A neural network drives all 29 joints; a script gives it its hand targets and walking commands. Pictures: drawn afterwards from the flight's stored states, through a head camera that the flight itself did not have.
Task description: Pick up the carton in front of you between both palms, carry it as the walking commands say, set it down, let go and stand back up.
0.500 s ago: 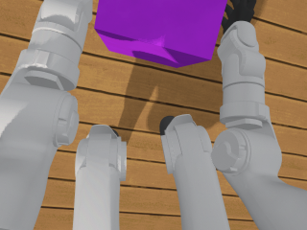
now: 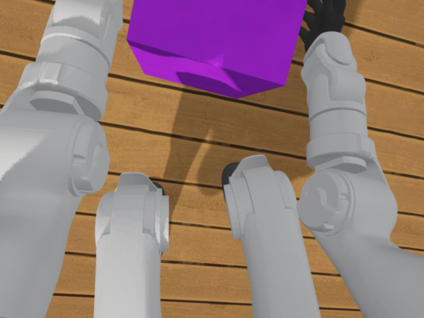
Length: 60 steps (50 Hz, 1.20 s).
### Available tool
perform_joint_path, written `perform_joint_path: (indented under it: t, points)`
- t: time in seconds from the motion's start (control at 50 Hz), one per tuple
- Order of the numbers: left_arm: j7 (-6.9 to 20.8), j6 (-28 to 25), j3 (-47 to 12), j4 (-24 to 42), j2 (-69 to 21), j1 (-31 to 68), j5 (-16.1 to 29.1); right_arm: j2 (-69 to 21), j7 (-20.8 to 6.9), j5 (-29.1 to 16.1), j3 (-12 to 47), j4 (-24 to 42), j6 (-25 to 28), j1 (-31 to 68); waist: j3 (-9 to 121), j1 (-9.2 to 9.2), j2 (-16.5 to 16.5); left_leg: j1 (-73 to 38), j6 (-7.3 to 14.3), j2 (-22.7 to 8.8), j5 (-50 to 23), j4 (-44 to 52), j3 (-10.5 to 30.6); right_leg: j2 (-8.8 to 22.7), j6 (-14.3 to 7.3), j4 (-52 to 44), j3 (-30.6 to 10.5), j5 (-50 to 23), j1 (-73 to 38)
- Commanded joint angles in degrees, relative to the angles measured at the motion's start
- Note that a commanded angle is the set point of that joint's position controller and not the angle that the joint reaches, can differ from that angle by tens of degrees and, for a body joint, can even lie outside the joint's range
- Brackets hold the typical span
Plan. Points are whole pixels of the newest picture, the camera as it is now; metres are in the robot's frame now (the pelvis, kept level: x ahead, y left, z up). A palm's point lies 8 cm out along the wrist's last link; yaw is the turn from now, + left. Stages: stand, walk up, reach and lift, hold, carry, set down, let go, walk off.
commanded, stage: set down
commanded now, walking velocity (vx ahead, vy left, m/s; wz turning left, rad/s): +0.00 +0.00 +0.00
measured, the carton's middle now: (212, 19) +0.55 -0.06 -0.25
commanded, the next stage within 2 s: let go in 1.84 s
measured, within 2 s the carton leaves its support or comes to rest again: neither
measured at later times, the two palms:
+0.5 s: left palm out of the picture +0.58 +0.09 -0.17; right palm (321, 34) +0.50 -0.21 -0.17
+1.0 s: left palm out of the picture +0.61 +0.11 -0.13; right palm (356, 27) +0.50 -0.24 -0.14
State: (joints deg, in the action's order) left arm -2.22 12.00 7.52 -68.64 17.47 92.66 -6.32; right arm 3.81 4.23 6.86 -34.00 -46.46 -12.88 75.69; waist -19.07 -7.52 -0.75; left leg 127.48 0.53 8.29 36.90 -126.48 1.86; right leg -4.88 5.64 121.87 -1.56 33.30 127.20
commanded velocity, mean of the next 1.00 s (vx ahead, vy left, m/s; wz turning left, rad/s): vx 0.00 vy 0.00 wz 0.00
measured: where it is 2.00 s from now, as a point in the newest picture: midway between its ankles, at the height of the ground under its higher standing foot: (196, 225)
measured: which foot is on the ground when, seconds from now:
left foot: down 0.00-1.00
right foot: down 0.00-1.00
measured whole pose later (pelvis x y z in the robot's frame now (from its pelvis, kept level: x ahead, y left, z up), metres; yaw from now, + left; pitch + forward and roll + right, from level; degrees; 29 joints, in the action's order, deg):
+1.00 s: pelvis -0.01 -0.01 +0.00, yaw -2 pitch +36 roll -4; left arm -1.4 10.1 -7.5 -65.9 31.3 94.9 10.8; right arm 12.0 11.4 -12.8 -16.4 -50.6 -7.4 78.3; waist -22.1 -8.4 0.9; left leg 125.7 1.4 2.2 36.6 -126.5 1.2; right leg -1.8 0.9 121.0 2.5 29.9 127.1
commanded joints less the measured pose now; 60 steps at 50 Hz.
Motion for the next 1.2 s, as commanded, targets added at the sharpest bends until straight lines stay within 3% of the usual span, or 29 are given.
perform_joint_path:
  t: [0.0,0.28,0.44,0.5,0.54,0.56,0.62,0.74,0.82,0.88,0.98,1.1,1.18]
  points:
    - [11.34,-0.76,-6.81,1.22,-42.66,16.76,2.15,-36.37,-12.36,-3.03,17.98,1.23,0.48,32.71,49.22,-1.57,-6.18,-21.64,1.35,-0.16,-16.19,12.50,-0.01,-1.75,-2.50,-5.76,6.35,-17.10,-22.22]
    - [11.80,0.93,-2.35,-2.51,-34.68,12.05,-2.62,-29.12,-12.73,1.89,9.53,-4.31,-0.63,26.11,39.82,-0.02,-7.01,-21.68,2.17,-1.56,-14.66,12.77,2.36,-1.32,-3.03,-4.92,5.66,-11.78,-15.02]
    - [10.98,0.35,-2.43,-1.49,-28.24,13.04,-3.11,-24.53,-11.62,3.06,5.90,-5.92,0.33,23.26,39.69,-0.60,-6.87,-23.56,1.55,-2.46,-15.54,12.39,3.07,-0.76,-2.34,-3.84,5.98,-12.24,-15.60]
    - [8.75,-0.88,-1.73,-0.22,-16.31,13.10,-2.23,-14.58,-8.77,3.25,2.13,-6.64,2.13,18.77,41.38,-1.82,-7.15,-25.62,0.45,-3.53,-16.40,12.12,3.09,0.18,-1.44,-3.77,6.61,-13.51,-17.27]
    - [5.31,-2.42,-2.42,1.74,-2.32,13.17,-0.76,-1.62,-5.01,2.55,-0.21,-7.62,4.77,14.77,43.54,-2.33,-7.36,-27.45,-0.50,-4.53,-17.97,11.76,3.33,1.07,-1.02,-3.61,6.90,-15.63,-18.61]
    - [2.52,-3.62,-3.00,2.43,7.41,12.80,0.71,8.32,-2.14,1.28,-1.11,-8.46,6.64,12.51,45.32,-2.77,-6.92,-28.75,-0.95,-5.06,-19.31,11.42,3.53,1.59,-0.84,-3.69,7.11,-17.15,-19.60]
    - [-0.41,-5.52,-8.32,3.92,13.97,19.39,7.60,14.84,1.63,-4.71,2.22,-9.92,9.85,15.04,51.95,-4.34,-7.54,-31.82,-0.94,-5.91,-23.74,10.06,4.43,2.62,-1.14,-3.56,6.87,-22.44,-21.52]
    - [0.32,-7.13,-16.54,7.40,14.53,25.00,17.23,15.93,2.63,-16.12,13.04,-10.27,11.09,18.13,64.14,-5.50,-10.99,-35.91,-0.55,-7.02,-26.56,7.94,3.70,3.91,-2.81,-3.31,5.28,-29.19,-27.99]
    - [0.71,-5.85,-18.11,6.41,16.72,24.16,19.58,18.18,4.37,-19.36,15.53,-7.03,9.95,17.95,71.34,-6.74,-11.33,-39.09,-0.59,-7.34,-23.76,7.65,2.09,3.78,-3.42,-4.64,5.67,-29.03,-33.62]
    - [0.79,-4.60,-16.52,7.10,18.53,23.18,18.69,18.60,5.95,-19.56,15.97,-2.12,8.68,17.08,77.40,-6.23,-11.10,-39.75,-0.36,-6.95,-21.48,9.02,0.38,3.17,-3.69,-6.69,5.99,-29.09,-39.79]
    - [0.69,-1.55,-11.59,9.97,20.99,21.15,15.83,16.22,8.41,-19.75,17.75,6.34,4.69,15.54,83.74,-3.87,-8.01,-38.07,1.08,-5.67,-17.37,14.27,-2.23,1.86,-3.54,-12.01,6.23,-27.90,-49.02]
    - [2.90,-1.06,-6.48,4.60,19.64,15.82,12.27,11.22,8.14,-16.21,16.31,4.46,2.45,12.04,70.35,-2.67,-4.84,-28.63,1.76,-5.26,-12.41,20.76,-2.47,1.39,-2.72,-18.08,5.07,-23.12,-43.76]
    - [4.03,-1.66,-4.84,3.79,18.65,13.97,10.27,10.02,7.18,-13.73,14.48,4.36,2.44,10.29,69.85,-3.08,-5.38,-29.64,1.62,-4.94,-13.15,24.77,-2.03,1.24,-2.34,-21.53,5.30,-23.30,-42.30]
